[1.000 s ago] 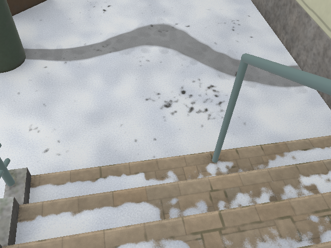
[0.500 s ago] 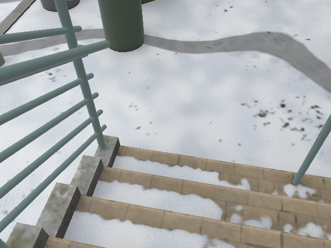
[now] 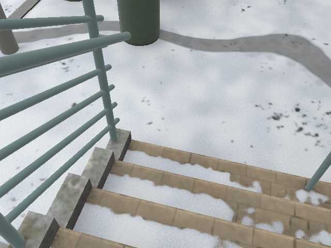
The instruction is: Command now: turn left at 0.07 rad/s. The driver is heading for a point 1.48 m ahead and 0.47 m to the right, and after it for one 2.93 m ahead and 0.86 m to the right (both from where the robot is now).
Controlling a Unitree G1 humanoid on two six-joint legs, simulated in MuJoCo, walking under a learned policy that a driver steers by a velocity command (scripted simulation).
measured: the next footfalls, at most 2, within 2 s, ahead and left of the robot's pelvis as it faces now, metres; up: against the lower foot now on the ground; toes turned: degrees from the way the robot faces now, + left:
left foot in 1.30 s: +0.36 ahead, +0.03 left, -0.17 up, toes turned +4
right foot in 1.70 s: +0.64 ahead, -0.23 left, -0.33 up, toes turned -3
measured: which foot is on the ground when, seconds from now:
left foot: down 0.00-0.92, up 0.94-1.00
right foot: down 0.00-1.00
